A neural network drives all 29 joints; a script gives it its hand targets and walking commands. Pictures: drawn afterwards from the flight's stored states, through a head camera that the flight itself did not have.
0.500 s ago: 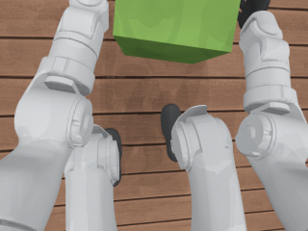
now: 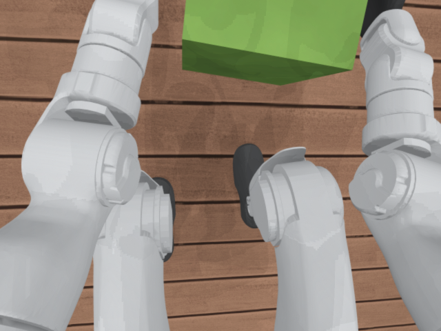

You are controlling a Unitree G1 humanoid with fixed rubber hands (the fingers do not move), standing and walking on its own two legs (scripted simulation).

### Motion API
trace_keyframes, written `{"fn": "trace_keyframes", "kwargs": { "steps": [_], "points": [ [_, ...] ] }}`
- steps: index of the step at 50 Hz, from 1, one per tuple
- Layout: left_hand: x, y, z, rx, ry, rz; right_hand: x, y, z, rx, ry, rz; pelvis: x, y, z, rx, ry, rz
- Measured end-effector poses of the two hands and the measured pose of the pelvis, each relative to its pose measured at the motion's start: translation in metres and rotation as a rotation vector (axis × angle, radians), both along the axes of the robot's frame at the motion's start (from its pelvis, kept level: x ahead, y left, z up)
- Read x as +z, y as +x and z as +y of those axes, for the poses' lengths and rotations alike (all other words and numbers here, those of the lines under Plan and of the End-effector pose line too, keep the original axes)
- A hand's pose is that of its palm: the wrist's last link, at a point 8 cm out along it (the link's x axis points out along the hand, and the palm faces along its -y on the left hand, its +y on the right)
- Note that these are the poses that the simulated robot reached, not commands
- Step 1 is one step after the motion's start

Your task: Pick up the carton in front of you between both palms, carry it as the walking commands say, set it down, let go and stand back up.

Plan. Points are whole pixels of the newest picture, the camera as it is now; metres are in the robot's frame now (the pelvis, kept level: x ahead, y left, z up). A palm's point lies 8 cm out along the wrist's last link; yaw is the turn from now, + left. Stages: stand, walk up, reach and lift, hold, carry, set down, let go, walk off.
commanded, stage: set down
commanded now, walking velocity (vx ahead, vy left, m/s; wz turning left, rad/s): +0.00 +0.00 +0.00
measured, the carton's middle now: (256, 2) +0.53 -0.13 -0.24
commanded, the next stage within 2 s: let go in 1.42 s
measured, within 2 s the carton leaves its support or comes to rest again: rests again in 0.14 s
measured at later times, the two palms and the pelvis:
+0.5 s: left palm out of the picture +0.59 +0.06 -0.15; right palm (397, 12) +0.49 -0.30 -0.16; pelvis +0.00 -0.01 +0.00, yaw +1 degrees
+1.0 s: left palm out of the picture +0.60 +0.07 +0.01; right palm out of the picture +0.49 -0.30 +0.01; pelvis +0.02 -0.01 +0.11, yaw +0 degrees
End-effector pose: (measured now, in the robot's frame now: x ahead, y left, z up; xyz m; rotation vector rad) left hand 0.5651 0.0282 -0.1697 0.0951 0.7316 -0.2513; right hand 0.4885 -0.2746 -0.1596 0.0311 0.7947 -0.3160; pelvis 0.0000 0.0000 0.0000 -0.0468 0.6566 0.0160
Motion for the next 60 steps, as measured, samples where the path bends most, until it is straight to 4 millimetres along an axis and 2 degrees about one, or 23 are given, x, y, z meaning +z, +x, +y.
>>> {"fn": "trace_keyframes", "kwargs": {
  "steps": [8,12,16,19,23,26,30,36,45,53,60],
  "points": [
    [-0.003,-0.001,0.002,-0.022,0.023,-0.021,-0.004,-0.005,0.0,-0.015,0.003,-0.01,-0.001,-0.003,-0.001,0.0,0.003,-0.023],
    [-0.014,0.0,0.025,0.028,0.082,-0.021,-0.018,-0.014,-0.003,-0.061,-0.011,0.021,0.001,-0.005,-0.003,-0.002,0.006,-0.037],
    [-0.021,0.003,0.051,0.064,0.127,-0.007,-0.023,-0.012,-0.007,-0.077,-0.017,0.006,0.0,-0.004,-0.006,0.003,0.008,-0.045],
    [-0.014,0.009,0.056,0.057,0.131,-0.031,-0.022,-0.007,-0.012,-0.087,-0.015,-0.019,0.0,-0.002,-0.007,0.01,0.013,-0.042],
    [0.006,0.021,0.042,0.043,0.094,-0.087,-0.011,-0.002,-0.022,-0.101,-0.028,-0.062,0.0,-0.001,-0.01,0.01,0.017,-0.028],
    [0.025,0.026,0.028,0.04,0.076,-0.121,0.007,-0.001,-0.03,-0.112,-0.038,-0.104,0.003,0.0,-0.012,-0.004,0.021,-0.019],
    [0.061,0.027,0.02,0.056,0.088,-0.148,0.046,0.002,-0.034,-0.104,-0.041,-0.157,0.016,0.0,-0.012,-0.025,0.031,-0.01],
    [0.107,0.028,0.027,0.082,0.123,-0.098,0.095,0.0,-0.029,-0.098,-0.018,-0.142,0.05,0.001,-0.012,-0.042,0.042,0.041],
    [0.156,0.034,0.039,0.097,0.094,-0.117,0.143,0.0,-0.024,-0.092,-0.041,-0.15,0.089,0.01,-0.01,-0.04,0.045,0.123],
    [0.196,0.033,0.042,0.082,0.097,-0.117,0.191,-0.003,-0.032,-0.09,-0.048,-0.146,0.128,0.019,-0.008,-0.037,0.037,0.166],
    [0.243,0.035,0.037,0.07,0.098,-0.115,0.239,-0.003,-0.039,-0.09,-0.039,-0.158,0.168,0.027,-0.008,-0.043,0.037,0.18]
  ]
}}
